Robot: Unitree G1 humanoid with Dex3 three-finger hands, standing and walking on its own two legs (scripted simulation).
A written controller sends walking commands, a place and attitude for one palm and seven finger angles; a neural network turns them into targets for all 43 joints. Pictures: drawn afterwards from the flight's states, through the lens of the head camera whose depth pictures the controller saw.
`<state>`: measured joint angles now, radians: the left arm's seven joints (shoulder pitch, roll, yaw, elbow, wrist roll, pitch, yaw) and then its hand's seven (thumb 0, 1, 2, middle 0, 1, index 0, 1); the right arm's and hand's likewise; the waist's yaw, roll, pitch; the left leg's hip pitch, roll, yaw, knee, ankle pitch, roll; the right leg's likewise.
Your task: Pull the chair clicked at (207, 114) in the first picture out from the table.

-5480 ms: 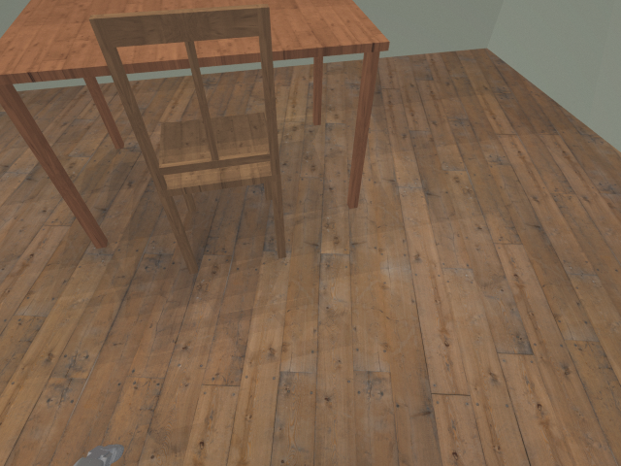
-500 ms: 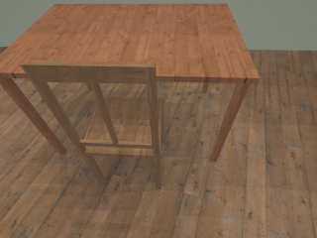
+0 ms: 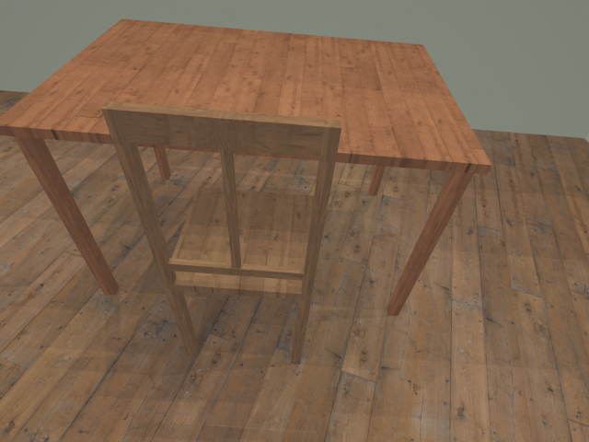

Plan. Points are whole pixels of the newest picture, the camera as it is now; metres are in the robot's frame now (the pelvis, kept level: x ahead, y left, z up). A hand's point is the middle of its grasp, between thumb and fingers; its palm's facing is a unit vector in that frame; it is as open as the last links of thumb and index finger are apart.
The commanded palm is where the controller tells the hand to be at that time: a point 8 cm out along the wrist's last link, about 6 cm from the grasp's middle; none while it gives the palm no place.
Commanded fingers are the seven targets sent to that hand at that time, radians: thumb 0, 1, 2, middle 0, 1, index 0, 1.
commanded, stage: come to a stop and stand still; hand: left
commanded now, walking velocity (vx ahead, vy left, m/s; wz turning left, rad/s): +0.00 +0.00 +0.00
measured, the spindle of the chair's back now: (232, 215) +0.56 +0.17 -0.06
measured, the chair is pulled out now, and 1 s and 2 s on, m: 0.00 0.00 0.00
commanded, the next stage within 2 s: look again from close up in 0.10 s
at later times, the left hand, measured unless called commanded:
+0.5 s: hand out of the picture -0.02 +0.13 -0.17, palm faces +0.02 -0.99 -0.16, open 7.4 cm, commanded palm none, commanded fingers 0.00 0.90 0.90 -0.20 -0.30 -0.20 -0.30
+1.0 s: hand out of the picture +0.00 +0.10 -0.17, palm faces +0.03 -0.99 -0.15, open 7.4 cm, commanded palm none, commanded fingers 0.00 0.90 0.90 -0.20 -0.30 -0.20 -0.30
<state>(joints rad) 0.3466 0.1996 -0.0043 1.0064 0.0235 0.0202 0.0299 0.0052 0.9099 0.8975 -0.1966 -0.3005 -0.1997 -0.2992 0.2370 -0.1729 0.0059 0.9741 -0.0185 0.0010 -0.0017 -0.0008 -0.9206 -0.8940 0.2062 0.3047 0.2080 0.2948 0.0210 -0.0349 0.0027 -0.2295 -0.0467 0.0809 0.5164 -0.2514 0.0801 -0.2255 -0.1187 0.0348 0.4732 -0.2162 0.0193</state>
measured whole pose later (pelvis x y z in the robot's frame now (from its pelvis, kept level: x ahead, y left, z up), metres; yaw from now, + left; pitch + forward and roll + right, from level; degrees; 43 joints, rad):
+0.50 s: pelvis +0.00 -0.03 +0.00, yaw +0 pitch -2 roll +0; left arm 0.34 0.13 -0.01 1.09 0.01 0.00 0.04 0.01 0.91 0.90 -0.20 -0.30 -0.20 -0.30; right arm 0.29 -0.14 0.01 1.11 -0.01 0.00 -0.01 0.01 -0.90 -0.89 0.20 0.30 0.20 0.29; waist 0.00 -0.02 0.03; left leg -0.21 -0.01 0.07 0.48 -0.23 0.03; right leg -0.22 -0.08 0.02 0.46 -0.20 0.07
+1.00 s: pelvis +0.01 -0.06 +0.01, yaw +0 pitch -2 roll +0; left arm 0.32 0.13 -0.01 1.08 0.01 -0.01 0.04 0.01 0.91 0.90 -0.20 -0.30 -0.20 -0.30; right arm 0.27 -0.14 0.01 1.13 -0.01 -0.01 -0.01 0.01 -0.91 -0.89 0.20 0.30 0.20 0.29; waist 0.00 -0.02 0.03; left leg -0.20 0.03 0.05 0.45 -0.23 -0.01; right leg -0.21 -0.04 0.00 0.44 -0.20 0.04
